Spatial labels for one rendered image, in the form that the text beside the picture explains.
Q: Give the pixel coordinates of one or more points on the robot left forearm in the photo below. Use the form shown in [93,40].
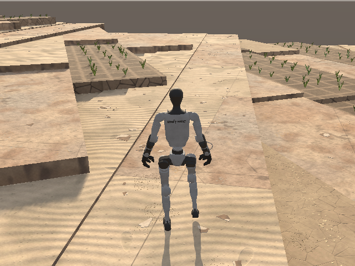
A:
[148,148]

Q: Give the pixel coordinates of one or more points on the robot right shin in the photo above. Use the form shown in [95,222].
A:
[193,193]

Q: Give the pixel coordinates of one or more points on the right robot foot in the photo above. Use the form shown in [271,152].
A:
[195,214]

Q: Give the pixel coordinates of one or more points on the left robot upper arm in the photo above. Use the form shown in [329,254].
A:
[156,126]

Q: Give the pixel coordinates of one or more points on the right robot upper arm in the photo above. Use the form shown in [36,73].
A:
[197,126]

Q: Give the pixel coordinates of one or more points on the robot right forearm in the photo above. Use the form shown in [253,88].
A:
[204,146]

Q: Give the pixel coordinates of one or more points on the robot right hand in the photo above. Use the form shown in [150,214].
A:
[203,157]

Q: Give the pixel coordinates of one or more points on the robot left hand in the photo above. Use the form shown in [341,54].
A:
[147,159]

